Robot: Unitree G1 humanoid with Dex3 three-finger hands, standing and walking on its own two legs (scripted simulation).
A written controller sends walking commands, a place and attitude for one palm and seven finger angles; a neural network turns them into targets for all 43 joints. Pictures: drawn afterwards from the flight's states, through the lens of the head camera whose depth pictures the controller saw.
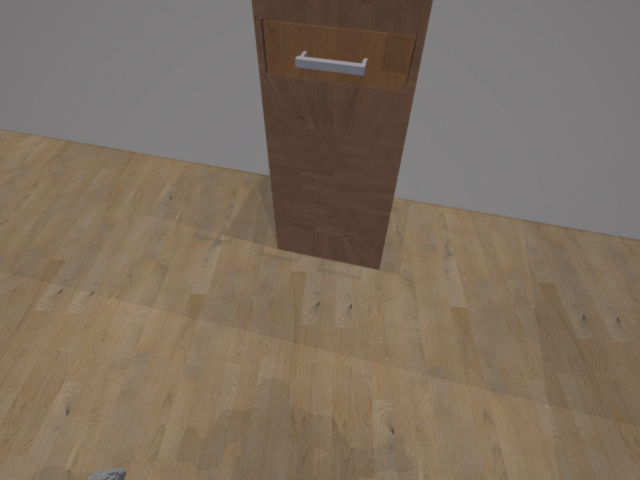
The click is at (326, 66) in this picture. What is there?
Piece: drawer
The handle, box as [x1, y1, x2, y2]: [295, 51, 367, 75]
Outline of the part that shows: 295,58 295,66 362,75 364,73 365,65 367,62 367,58 364,58 361,63 354,63 306,57 306,51 303,51 299,56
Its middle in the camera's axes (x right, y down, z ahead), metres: +0.03 -0.45 +0.99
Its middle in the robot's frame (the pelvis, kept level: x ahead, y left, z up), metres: +1.05 +0.03 +0.06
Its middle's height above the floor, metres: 0.83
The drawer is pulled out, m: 0.00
